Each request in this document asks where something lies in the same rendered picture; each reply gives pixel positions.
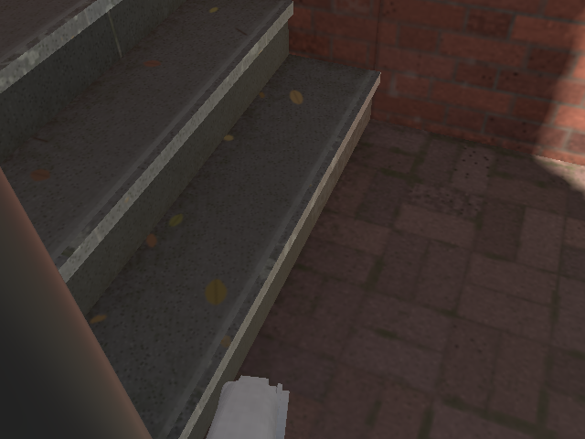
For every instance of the robot left thigh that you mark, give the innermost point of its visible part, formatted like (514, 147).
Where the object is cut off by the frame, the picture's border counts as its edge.
(249, 408)

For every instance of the left robot shin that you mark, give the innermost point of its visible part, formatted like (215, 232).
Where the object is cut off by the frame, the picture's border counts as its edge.
(224, 387)

